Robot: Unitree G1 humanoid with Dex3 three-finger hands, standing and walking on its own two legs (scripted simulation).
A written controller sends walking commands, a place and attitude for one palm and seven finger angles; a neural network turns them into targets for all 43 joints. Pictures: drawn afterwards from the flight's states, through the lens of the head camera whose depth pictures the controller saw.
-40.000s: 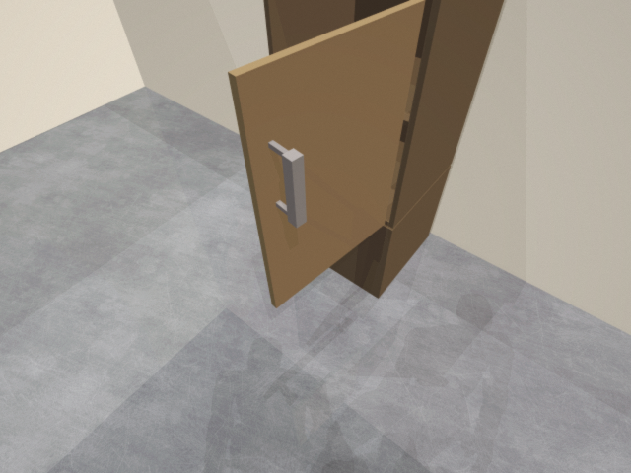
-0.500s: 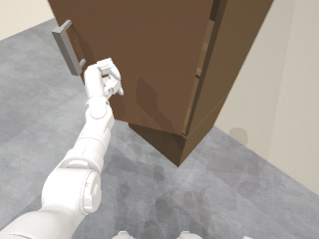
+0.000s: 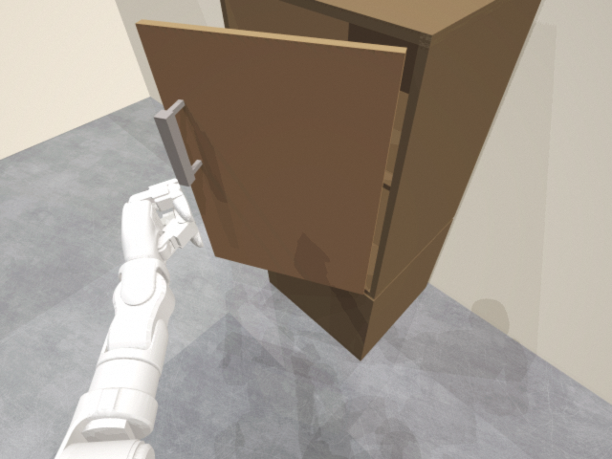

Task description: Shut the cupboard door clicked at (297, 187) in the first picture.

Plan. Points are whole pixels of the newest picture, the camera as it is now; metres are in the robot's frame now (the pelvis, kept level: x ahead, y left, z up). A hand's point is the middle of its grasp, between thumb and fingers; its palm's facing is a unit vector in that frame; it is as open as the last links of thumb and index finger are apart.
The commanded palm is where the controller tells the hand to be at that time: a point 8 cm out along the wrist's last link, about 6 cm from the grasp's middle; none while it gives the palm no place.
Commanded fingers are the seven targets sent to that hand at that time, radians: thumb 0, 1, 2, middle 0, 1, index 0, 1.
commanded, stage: draw the hand back to the body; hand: left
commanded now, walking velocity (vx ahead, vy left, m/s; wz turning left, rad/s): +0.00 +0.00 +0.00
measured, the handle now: (182, 143) +0.64 +0.23 +0.07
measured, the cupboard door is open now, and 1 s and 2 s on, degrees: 27 27 27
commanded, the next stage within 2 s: step back with the hand held close in 1.12 s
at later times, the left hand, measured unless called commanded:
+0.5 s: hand (65, 301) +0.25 +0.24 +0.16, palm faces +0.34 -0.89 -0.30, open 4.3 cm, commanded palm +0.20 +0.29 +0.18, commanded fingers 0.00 0.90 0.90 -0.50 -0.63 -0.50 -0.63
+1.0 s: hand out of the picture +0.20 +0.28 +0.17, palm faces +0.49 -0.78 -0.40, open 7.3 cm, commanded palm +0.15 +0.31 +0.20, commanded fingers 0.00 0.90 0.90 -0.20 -0.30 -0.20 -0.30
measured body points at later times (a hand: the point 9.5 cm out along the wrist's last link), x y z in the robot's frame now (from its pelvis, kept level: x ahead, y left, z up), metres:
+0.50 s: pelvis +0.01 +0.02 +0.02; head +0.00 -0.01 +0.47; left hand +0.23 +0.29 +0.17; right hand +0.22 -0.18 -0.06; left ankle +0.01 +0.13 -0.72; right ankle -0.02 -0.11 -0.72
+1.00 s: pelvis +0.02 +0.01 +0.02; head +0.00 -0.02 +0.47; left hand +0.17 +0.32 +0.20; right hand +0.21 -0.21 -0.07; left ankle +0.01 +0.13 -0.72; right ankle -0.02 -0.11 -0.72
